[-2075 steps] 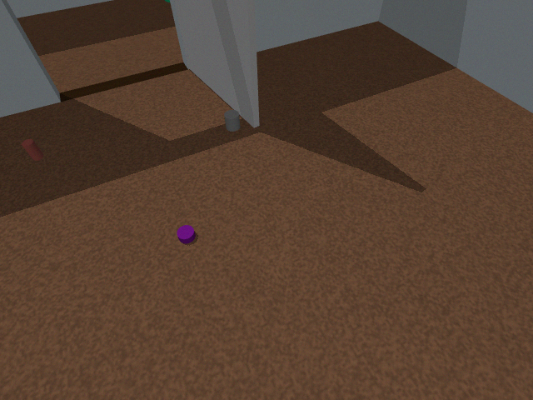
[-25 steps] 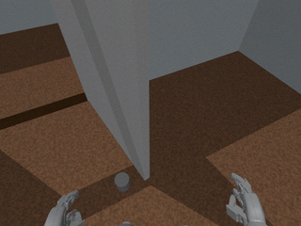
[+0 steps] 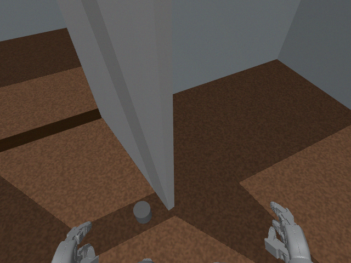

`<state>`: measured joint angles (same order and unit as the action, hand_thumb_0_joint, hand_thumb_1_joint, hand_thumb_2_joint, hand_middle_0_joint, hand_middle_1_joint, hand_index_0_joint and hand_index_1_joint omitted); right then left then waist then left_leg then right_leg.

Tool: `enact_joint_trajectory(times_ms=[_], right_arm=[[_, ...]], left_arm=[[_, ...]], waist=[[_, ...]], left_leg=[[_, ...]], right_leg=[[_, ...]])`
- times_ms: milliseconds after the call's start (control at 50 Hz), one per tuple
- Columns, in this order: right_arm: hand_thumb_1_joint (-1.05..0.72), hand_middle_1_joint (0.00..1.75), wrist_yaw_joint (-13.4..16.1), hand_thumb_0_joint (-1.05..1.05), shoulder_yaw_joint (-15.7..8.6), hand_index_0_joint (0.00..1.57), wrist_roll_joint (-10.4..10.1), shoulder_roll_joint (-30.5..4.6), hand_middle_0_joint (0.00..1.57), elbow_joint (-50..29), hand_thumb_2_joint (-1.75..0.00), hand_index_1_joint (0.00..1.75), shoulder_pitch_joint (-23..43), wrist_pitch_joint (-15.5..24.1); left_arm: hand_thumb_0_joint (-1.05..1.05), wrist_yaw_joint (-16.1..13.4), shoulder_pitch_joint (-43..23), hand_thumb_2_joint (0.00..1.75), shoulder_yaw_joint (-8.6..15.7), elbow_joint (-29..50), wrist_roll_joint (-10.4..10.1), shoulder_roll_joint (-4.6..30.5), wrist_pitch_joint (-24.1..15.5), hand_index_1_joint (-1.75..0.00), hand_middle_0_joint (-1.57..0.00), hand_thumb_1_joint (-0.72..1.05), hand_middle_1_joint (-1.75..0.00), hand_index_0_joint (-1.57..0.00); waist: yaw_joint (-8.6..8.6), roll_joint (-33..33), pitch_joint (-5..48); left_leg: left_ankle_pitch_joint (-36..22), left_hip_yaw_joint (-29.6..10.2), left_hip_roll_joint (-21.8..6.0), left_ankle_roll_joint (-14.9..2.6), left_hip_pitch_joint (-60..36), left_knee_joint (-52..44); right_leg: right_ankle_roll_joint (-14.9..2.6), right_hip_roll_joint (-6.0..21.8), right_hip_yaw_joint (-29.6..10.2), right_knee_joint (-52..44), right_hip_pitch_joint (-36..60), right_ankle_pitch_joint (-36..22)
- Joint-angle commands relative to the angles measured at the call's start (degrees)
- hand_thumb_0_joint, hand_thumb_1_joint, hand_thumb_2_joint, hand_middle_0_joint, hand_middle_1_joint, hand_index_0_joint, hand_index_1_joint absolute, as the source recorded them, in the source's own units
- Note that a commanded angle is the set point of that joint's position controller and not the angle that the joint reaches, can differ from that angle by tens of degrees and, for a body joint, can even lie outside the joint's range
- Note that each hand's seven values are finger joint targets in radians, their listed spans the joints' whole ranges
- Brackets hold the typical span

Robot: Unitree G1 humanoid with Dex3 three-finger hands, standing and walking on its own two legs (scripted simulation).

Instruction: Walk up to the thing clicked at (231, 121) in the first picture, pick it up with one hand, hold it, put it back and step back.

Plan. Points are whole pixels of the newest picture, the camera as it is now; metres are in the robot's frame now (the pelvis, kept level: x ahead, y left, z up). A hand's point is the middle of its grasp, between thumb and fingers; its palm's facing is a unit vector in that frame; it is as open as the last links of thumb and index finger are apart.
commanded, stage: home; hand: left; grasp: from above
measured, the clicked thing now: (142, 212) +0.47 +0.16 -0.67
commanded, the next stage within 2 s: stand in 0.16 s
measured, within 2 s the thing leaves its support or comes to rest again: neither
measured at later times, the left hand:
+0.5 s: hand out of the picture +0.12 +0.23 -0.10, palm faces +0.03 -0.94 -0.35, open 7.4 cm
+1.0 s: hand out of the picture +0.03 +0.24 -0.10, palm faces +0.06 -0.94 -0.32, open 7.4 cm
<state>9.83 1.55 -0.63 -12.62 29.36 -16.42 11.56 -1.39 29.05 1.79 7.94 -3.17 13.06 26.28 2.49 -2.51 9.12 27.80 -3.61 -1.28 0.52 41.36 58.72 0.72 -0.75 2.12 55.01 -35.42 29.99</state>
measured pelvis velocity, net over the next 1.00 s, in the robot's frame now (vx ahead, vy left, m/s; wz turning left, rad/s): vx -0.01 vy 0.01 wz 0.02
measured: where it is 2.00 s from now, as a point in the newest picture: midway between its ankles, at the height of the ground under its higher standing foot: outside the picture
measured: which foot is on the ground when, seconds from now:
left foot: down 0.00-1.00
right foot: down 0.00-1.00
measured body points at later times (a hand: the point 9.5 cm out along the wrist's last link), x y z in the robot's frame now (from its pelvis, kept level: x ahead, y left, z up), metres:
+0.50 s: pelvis -0.01 +0.00 +0.03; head +0.01 +0.01 +0.48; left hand +0.12 +0.28 -0.07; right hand +0.12 -0.27 -0.08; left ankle +0.01 +0.12 -0.68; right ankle -0.03 -0.13 -0.68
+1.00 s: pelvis -0.01 +0.01 +0.06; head -0.01 +0.01 +0.51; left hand +0.02 +0.29 -0.08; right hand +0.07 -0.27 -0.08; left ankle +0.01 +0.12 -0.68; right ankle -0.03 -0.13 -0.68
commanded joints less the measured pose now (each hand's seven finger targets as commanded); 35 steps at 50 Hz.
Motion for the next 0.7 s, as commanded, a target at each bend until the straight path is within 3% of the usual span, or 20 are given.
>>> enact_joint_trajectory(times_ms=[0, 220, 240, 260, 280, 320, 360, 440, 520, 600, 640, 680], right_arm=[[-0.9, 0.3, 0.71, 0.0, -3.16, 0.2, 0.16, -7.48, 0.2, -8.69, -0.9, 0.3, 3.41, 3.65], [-0.9, 0.3, 0.84, 0.0, -3.02, 0.2, -0.01, -7.27, 0.2, -8.84, -0.9, 0.3, 3.2, 3.44], [-0.9, 0.3, -2.57, 0.0, -4.83, 0.2, 6.97, -12.55, 0.2, 5.77, -0.9, 0.3, 6.97, -2.11], [-0.9, 0.3, -4.13, 0.0, -5.75, 0.2, 7.02, -12.99, 0.2, 6.7, -0.9, 0.3, 7.17, -3.79], [-0.9, 0.3, -5.05, 0.0, -5.83, 0.2, 7.36, -13.4, 0.2, 4.69, -0.9, 0.3, 6.85, -4.79], [-0.9, 0.3, -7.04, 0.0, -6.04, 0.2, 5.3, -12.81, 0.2, 7.98, -0.9, 0.3, 6.63, -5.21], [-0.9, 0.3, -8.39, 0.0, -6.16, 0.2, 3.69, -12.12, 0.2, 9.94, -0.9, 0.3, 7.98, -5.73], [-0.9, 0.3, -9.08, 0.0, -6.67, 0.2, 3.66, -12.0, 0.2, 13.72, -0.9, 0.3, 8.28, -7.17], [-0.9, 0.3, -8.84, 0.0, -6.66, 0.2, 3.76, -12.39, 0.2, 17.16, -0.9, 0.3, 8.62, -7.97], [-0.9, 0.3, -8.3, 0.0, -6.63, 0.2, 3.36, -13.13, 0.2, 20.35, -0.9, 0.3, 8.9, -8.4], [-0.9, 0.3, -8.1, 0.0, -6.47, 0.2, 3.04, -13.42, 0.2, 22.22, -0.9, 0.3, 7.89, -8.65], [-0.9, 0.3, -7.91, 0.0, -6.39, 0.2, 2.83, -13.77, 0.2, 23.85, -0.9, 0.3, 7.88, -9.05]], left_arm=[[0.0, -0.22, -0.72, 0.9, 3.37, 10.95, 0.16, 5.96, -2.78, -0.3, -0.2, 0.9, -0.3, -0.2], [0.0, -0.31, -1.02, 0.9, 3.44, 11.62, 0.08, 6.29, -3.15, -0.3, -0.2, 0.9, -0.3, -0.2], [0.0, -2.55, -17.51, 0.9, 3.4, -8.49, 7.14, 11.3, -14.94, -0.3, -0.2, 0.9, -0.3, -0.2], [0.0, -2.2, -12.94, 0.9, 4.64, -19.04, 7.57, 12.26, -18.85, -0.3, -0.2, 0.9, -0.3, -0.2], [0.0, -1.81, -12.73, 0.9, 4.38, -20.96, 7.03, 12.27, -20.66, -0.3, -0.2, 0.9, -0.3, -0.2], [0.0, -1.37, -13.65, 0.9, 3.44, -26.26, 7.36, 12.48, -23.06, -0.3, -0.2, 0.9, -0.3, -0.2], [0.0, -1.14, -15.52, 0.9, 3.67, -31.93, 6.3, 11.67, -23.34, -0.3, -0.2, 0.9, -0.3, -0.2], [0.0, -1.29, -18.66, 0.9, 4.0, -40.49, 6.21, 11.8, -24.99, -0.3, -0.2, 0.9, -0.3, -0.2], [0.0, -1.18, -18.46, 0.9, 3.91, -47.86, 5.76, 11.13, -26.2, -0.3, -0.2, 0.9, -0.3, -0.2], [0.0, -1.17, -17.86, 0.9, 3.7, -53.96, 5.42, 11.15, -26.58, -0.3, -0.2, 0.9, -0.3, -0.2], [0.0, -1.11, -18.26, 0.9, 3.63, -56.45, 5.23, 11.82, -26.83, -0.3, -0.2, 0.9, -0.3, -0.2], [0.0, -1.15, -18.45, 0.9, 3.45, -58.8, 5.08, 12.1, -26.72, -0.3, -0.2, 0.9, -0.3, -0.2]], waist=[[0.08, -0.67, 4.59], [0.08, -0.26, 5.33], [-4.88, 3.16, -9.02], [-4.22, 5.59, -3.99], [-2.98, 5.41, -3.88], [-3.76, 1.93, -0.35], [-4.5, 3.47, -1.45], [-3.95, 3.98, -3.74], [-4.35, 1.07, -6.47], [-4.61, 0.36, -6.78], [-3.74, 0.73, -7.42], [-3.34, -0.16, -8.63]], left_leg=[[-12.95, 0.75, 0.61, -1.15, -8.89, -9.3], [-14.73, 1.36, 0.8, -1.34, -8.88, -8.29], [-20.98, -0.56, -0.37, -4.07, -6.69, -14.34], [-21.68, 0.9, -0.03, -4.79, -11.14, -13.89], [-20.19, -0.47, 0.03, -4.83, -13.93, -14.3], [-24.32, -1.19, -0.47, -4.48, -18.61, -16.12], [-23.93, -1.22, -0.2, -4.26, -20.4, -18.2], [-17.39, -2.33, -0.17, -4.54, -22.39, -21.47], [-16.2, -4.98, -1.92, -4.69, -24.61, -27.64], [-20.32, -6.39, -3.21, -4.28, -27.22, -31.42], [-22.76, -5.62, -3.04, -3.64, -28.99, -33.03], [-20.6, -5.83, -3.26, -3.35, -30.13, -35.44]], right_leg=[[-0.54, -1.02, 1.46, -8.89, -1.06, -13.61], [-0.37, -0.74, 1.01, -9.07, -0.26, -15.79], [-2.33, 4.16, -3.66, -12.37, 11.55, -14.01], [-4.52, 5.07, -7.33, -13.96, 12.86, -14.13], [-5.42, 4.64, -9.19, -15.14, 8.99, -13.17], [-4.56, 5.49, -7.69, -12.71, 15.19, -20.85], [-3.4, 5.05, -6.31, -15.12, 15.37, -19.24], [-2.8, 6.0, -7.21, -20.63, 15.95, -14.64], [-2.27, 5.11, -5.57, -22.67, 18.08, -15.53], [-1.97, 5.3, -4.74, -25.79, 22.71, -19.11], [-1.95, 5.59, -5.08, -27.73, 24.36, -21.13], [-1.74, 5.43, -4.76, -29.36, 24.41, -19.97]])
